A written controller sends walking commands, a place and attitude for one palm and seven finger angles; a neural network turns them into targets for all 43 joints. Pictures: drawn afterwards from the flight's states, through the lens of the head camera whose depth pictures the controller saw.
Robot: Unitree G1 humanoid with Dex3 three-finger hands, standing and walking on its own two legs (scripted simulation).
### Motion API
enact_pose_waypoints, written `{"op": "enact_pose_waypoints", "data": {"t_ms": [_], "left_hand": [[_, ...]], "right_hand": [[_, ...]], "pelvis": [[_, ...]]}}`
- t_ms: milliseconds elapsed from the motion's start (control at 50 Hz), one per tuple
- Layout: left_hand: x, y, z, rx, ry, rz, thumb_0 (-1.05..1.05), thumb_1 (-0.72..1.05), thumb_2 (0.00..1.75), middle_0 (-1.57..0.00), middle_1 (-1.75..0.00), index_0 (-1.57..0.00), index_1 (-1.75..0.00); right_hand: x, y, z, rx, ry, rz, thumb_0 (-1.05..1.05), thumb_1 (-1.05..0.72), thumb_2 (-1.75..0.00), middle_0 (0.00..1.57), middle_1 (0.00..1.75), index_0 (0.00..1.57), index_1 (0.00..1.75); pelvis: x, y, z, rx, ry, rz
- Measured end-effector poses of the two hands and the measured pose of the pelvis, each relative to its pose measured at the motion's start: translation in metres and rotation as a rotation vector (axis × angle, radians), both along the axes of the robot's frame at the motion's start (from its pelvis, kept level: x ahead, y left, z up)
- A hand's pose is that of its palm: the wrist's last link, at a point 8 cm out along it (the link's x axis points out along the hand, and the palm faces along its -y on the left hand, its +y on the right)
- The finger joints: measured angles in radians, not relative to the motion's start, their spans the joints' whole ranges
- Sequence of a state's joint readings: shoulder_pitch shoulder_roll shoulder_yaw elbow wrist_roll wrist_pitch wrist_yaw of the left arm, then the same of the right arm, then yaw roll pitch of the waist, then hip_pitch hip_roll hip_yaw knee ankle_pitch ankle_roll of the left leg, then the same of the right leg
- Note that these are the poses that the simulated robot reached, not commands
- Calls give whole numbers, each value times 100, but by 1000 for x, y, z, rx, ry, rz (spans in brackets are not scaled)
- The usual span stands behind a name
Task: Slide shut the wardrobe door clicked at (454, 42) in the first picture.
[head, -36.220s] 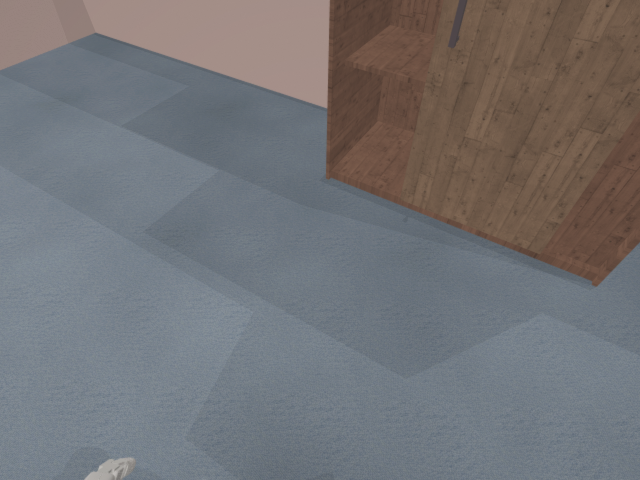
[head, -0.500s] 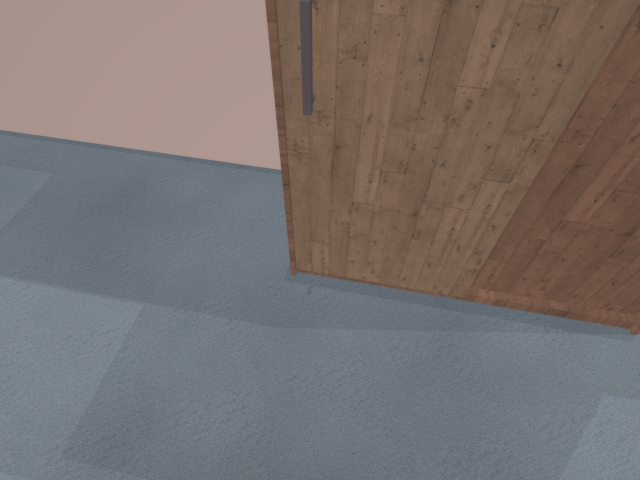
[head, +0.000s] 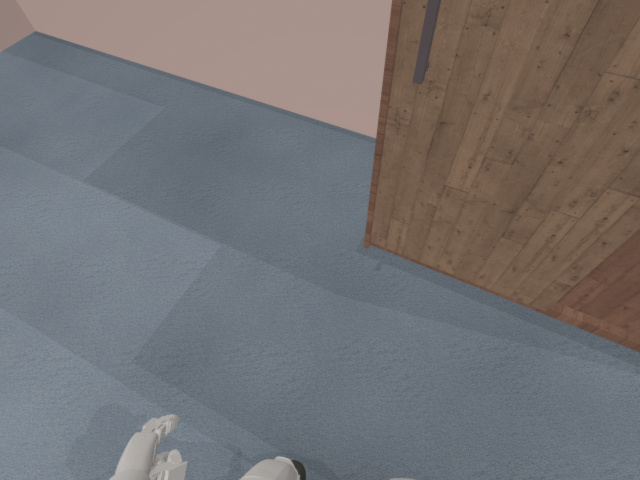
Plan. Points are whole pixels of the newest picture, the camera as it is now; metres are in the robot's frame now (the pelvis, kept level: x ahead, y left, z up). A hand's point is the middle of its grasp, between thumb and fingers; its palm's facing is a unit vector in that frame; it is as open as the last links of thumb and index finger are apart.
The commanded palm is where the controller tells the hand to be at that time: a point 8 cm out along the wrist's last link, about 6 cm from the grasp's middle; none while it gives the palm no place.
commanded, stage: walk to a spot facing it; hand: right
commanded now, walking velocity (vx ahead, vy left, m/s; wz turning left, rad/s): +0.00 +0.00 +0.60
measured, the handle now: (433, 19) +0.83 -0.17 +0.10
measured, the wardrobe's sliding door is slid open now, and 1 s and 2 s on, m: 0.00 0.00 0.00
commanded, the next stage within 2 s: turn to face it in 1.80 s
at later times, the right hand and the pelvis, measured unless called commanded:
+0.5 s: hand (453, 454) +0.17 -0.17 -0.16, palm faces -0.36 +0.89 -0.27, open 7.4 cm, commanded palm none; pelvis -0.02 -0.01 +0.00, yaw +20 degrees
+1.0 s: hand (414, 444) +0.18 -0.11 -0.15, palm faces -0.59 +0.77 -0.24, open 7.4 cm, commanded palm none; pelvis -0.01 +0.00 +0.00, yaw +37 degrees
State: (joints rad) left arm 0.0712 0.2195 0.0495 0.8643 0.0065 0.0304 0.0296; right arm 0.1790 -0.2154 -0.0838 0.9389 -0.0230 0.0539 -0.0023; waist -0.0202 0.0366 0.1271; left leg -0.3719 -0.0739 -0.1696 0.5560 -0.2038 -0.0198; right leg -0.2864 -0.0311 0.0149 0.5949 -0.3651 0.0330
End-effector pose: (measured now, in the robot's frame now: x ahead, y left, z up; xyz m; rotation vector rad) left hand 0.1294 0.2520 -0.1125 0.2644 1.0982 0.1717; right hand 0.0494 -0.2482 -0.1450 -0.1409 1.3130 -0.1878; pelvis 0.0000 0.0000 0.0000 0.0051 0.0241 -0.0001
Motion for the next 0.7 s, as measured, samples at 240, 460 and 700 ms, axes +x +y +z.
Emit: {"op": "enact_pose_waypoints", "data": {"t_ms": [240, 460, 700], "left_hand": [[-118, -1, 2, -2, 152, 172, 0, 91, 89, -21, -30, -20, -30], [-189, 20, -18, -22, 188, 407, 1, 91, 89, -20, -30, -20, -30], [-229, -35, -2, -28, 183, 509, 0, 91, 89, -20, -30, -20, -30]], "right_hand": [[100, -17, 29, -31, -158, 240, 0, -91, -90, 19, 30, 19, 30], [132, 29, 25, -63, -176, 454, 0, -91, -90, 20, 30, 20, 30], [151, 53, 10, 66, -124, 570, 1, -91, -90, 20, 30, 20, 30]], "pelvis": [[-8, -11, 10, 48, -21, 159], [-17, -7, -3, 10, -34, 314], [-14, -27, 3, 34, -14, 463]]}}
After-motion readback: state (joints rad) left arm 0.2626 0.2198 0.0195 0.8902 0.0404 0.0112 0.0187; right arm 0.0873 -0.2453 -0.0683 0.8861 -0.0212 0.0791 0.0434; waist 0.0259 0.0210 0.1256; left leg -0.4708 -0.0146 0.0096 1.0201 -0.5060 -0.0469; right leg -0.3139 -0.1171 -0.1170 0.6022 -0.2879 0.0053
